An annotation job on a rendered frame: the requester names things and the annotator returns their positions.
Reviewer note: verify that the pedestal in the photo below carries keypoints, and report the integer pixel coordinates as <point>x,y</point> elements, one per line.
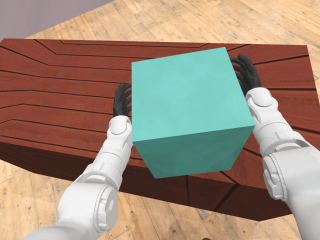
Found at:
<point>56,102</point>

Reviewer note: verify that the robot right forearm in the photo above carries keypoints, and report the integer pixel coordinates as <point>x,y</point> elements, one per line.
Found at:
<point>271,131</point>

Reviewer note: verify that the left robot hand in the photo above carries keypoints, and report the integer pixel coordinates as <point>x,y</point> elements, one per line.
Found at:
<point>120,102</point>

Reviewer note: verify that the robot left upper arm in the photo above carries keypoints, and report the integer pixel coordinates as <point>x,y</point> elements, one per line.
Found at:
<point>86,211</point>

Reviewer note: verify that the robot right upper arm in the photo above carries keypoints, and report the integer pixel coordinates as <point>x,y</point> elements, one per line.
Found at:
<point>293,176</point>

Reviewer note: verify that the robot left forearm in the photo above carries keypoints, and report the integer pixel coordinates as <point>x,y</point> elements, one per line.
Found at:
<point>112,158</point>

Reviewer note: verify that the carton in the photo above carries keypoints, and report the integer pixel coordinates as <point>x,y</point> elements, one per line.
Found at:
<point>188,113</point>

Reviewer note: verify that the right robot hand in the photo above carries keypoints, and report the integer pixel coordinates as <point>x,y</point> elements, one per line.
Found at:
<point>248,76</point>

